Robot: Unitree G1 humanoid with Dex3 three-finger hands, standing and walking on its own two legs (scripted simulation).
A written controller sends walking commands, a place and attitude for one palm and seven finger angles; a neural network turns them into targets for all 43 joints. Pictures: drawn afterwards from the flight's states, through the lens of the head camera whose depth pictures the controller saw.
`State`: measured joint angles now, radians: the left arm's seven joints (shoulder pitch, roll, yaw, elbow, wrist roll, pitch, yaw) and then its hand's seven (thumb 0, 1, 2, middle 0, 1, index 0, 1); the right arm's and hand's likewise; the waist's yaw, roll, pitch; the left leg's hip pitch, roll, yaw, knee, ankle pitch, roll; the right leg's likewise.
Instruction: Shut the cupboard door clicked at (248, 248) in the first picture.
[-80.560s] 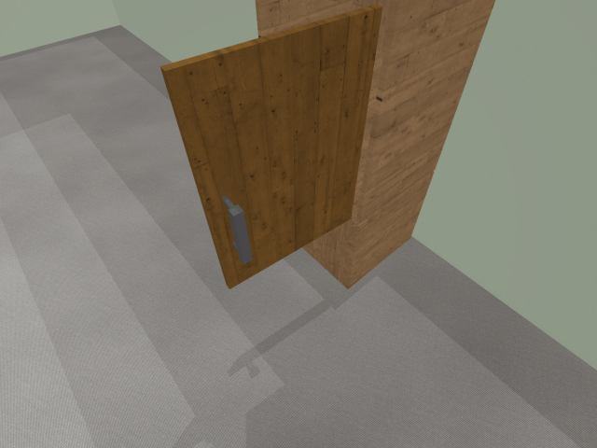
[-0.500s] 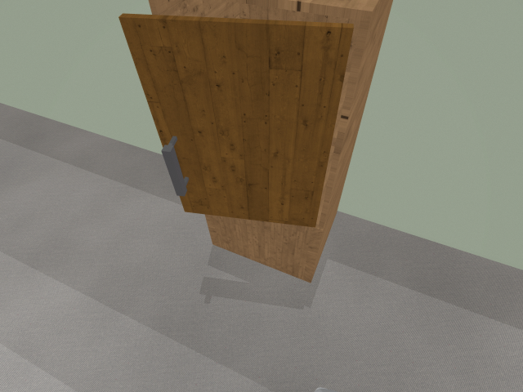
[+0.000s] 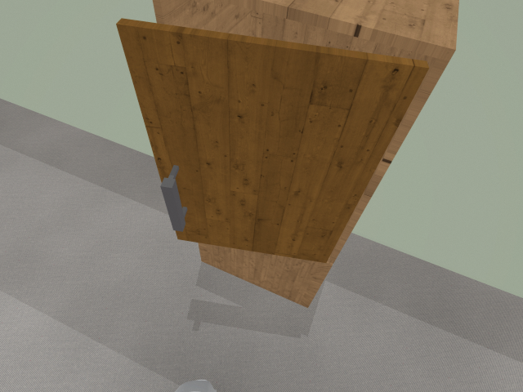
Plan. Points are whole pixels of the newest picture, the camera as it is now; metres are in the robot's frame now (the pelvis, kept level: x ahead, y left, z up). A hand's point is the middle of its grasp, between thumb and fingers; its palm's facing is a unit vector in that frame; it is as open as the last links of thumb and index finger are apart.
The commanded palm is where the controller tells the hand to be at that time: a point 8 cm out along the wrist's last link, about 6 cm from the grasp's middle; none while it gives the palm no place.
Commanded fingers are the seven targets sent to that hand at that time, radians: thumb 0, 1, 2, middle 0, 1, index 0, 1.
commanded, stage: come to a stop and stand still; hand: left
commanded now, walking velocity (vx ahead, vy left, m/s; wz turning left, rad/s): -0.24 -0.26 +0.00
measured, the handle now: (177, 199) +0.49 +0.22 -0.10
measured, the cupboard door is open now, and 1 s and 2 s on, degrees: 15 15 15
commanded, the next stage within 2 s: look again from close up in 0.64 s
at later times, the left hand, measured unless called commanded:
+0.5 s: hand out of the picture +0.00 +0.14 -0.15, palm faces +0.01 -0.97 -0.22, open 7.3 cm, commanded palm none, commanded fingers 0.00 0.90 0.90 -0.20 -0.30 -0.20 -0.30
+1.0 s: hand out of the picture -0.03 +0.16 -0.16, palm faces -0.01 -0.98 -0.21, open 7.3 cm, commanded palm none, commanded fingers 0.00 0.90 0.90 -0.20 -0.30 -0.20 -0.30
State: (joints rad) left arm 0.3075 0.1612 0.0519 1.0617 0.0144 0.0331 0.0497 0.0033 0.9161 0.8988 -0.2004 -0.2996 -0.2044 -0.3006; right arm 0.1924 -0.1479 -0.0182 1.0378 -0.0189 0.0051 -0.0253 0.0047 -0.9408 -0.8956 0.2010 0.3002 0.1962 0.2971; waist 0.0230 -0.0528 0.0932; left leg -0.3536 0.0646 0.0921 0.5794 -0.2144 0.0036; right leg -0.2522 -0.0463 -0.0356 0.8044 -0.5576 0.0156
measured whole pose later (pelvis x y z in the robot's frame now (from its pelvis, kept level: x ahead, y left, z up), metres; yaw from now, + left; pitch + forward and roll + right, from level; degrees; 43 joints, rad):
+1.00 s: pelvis -0.03 -0.02 +0.01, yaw -2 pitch -1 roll +0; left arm 0.30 0.15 -0.01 1.10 0.01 -0.01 0.03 0.00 0.91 0.90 -0.20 -0.30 -0.20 -0.30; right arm 0.31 -0.15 0.02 1.07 -0.01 -0.02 -0.02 0.01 -0.93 -0.90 0.20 0.30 0.20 0.30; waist 0.00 0.02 0.03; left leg -0.18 -0.02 0.05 0.51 -0.32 0.04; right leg -0.22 -0.06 -0.03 0.52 -0.29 0.03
